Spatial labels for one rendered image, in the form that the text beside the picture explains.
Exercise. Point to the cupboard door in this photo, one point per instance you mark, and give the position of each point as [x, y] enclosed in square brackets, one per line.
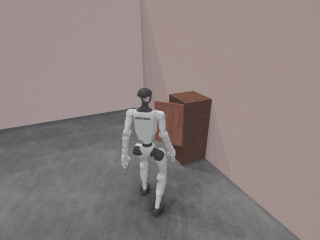
[174, 114]

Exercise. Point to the left robot upper arm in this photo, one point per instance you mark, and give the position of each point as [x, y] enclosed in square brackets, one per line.
[128, 122]

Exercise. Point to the left robot thigh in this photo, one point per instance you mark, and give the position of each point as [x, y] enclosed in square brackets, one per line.
[142, 158]

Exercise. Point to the left robot hand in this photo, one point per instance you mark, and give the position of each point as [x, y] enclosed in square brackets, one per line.
[125, 159]

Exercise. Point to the right robot forearm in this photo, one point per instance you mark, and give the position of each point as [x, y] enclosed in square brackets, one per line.
[167, 143]

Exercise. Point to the right robot hand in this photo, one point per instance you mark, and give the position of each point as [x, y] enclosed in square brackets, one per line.
[172, 155]

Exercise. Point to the left robot forearm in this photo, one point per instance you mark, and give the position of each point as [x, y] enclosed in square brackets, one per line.
[125, 143]

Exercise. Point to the right robot upper arm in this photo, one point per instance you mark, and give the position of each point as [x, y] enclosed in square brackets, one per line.
[160, 116]

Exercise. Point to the robot left shin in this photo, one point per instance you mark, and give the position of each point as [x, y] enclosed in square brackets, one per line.
[143, 175]

